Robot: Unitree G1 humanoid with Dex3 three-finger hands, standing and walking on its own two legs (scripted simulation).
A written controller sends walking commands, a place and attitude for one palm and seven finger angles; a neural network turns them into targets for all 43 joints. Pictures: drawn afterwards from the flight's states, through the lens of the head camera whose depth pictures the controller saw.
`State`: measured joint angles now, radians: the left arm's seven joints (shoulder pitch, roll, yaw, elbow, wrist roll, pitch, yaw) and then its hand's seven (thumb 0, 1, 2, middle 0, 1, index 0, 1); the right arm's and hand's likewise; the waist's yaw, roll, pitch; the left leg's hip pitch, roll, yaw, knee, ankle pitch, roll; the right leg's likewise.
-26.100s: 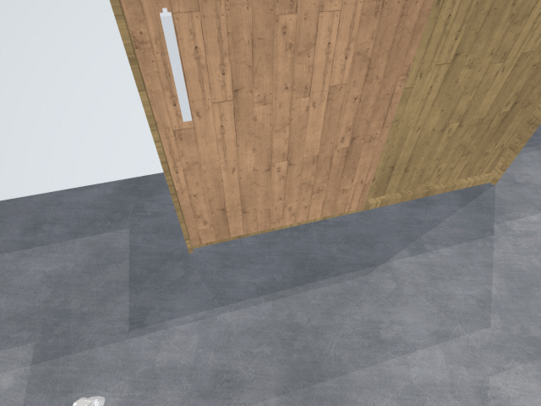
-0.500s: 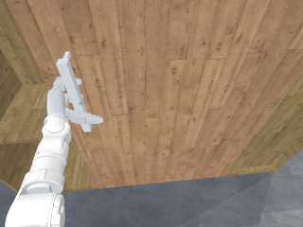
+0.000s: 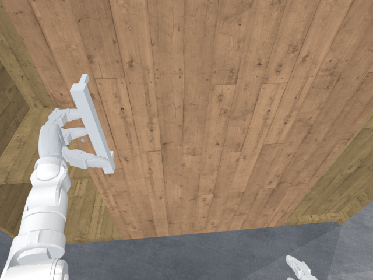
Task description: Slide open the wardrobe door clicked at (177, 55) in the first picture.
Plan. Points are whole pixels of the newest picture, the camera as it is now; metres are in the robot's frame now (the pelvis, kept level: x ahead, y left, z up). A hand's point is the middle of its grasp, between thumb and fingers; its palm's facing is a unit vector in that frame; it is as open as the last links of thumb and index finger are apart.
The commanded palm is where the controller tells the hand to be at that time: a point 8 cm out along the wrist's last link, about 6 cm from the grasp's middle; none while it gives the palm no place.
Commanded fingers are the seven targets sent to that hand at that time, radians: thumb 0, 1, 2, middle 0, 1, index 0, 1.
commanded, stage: slip the hand off the handle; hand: left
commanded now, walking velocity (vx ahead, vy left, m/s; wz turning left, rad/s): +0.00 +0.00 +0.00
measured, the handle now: (98, 129) +0.43 +0.23 +0.10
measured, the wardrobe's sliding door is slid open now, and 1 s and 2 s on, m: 0.44 0.44 0.44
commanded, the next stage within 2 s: draw the hand back to the body in 0.94 s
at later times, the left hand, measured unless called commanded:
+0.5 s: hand (67, 155) +0.34 +0.27 +0.10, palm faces +0.31 -0.94 -0.14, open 14.7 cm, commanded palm +0.29 +0.31 +0.11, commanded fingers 0.00 -0.55 0.20 -0.25 -1.15 -0.25 -1.15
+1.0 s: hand (59, 200) +0.24 +0.24 +0.11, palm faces +0.34 -0.93 -0.15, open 14.7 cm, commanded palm +0.20 +0.29 +0.11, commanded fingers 0.00 -0.55 0.20 -0.25 -1.15 -0.25 -1.15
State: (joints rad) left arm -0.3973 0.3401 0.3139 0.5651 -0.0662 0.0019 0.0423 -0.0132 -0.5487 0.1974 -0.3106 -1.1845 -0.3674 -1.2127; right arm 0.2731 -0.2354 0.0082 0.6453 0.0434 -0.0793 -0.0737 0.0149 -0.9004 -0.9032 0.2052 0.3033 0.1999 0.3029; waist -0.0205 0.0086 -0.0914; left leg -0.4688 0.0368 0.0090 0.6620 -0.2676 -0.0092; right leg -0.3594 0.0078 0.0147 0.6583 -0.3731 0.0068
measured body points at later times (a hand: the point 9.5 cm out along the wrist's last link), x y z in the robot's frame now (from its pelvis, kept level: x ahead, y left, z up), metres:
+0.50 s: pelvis +0.01 +0.01 +0.00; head +0.01 +0.01 +0.45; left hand +0.32 +0.32 +0.11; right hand +0.14 -0.24 -0.10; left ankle +0.04 +0.13 -0.72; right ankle -0.02 -0.13 -0.72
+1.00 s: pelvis +0.00 -0.01 +0.00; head -0.03 -0.02 +0.45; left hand +0.21 +0.29 +0.12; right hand +0.20 -0.22 -0.06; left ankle +0.04 +0.13 -0.72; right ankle -0.02 -0.13 -0.72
